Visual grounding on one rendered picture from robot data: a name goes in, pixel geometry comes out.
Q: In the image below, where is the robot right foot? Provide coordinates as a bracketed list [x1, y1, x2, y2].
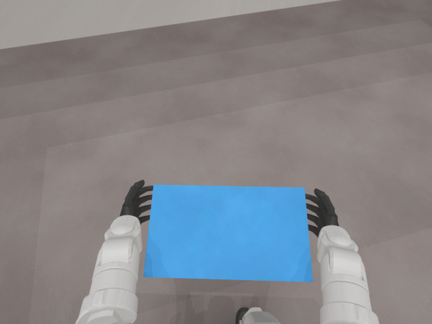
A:
[236, 307, 249, 324]

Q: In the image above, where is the right robot hand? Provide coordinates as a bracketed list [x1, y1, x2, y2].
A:
[305, 188, 339, 237]

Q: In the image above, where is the left robot hand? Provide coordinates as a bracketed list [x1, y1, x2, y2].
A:
[120, 180, 153, 224]

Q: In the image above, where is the right robot forearm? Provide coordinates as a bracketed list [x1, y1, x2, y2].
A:
[317, 225, 379, 324]

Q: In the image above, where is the carton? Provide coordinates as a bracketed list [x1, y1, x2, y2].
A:
[143, 184, 313, 282]

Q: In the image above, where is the left robot forearm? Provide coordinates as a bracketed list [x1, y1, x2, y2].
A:
[75, 215, 142, 324]

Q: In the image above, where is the robot right shin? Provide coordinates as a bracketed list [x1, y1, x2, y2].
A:
[244, 307, 262, 317]

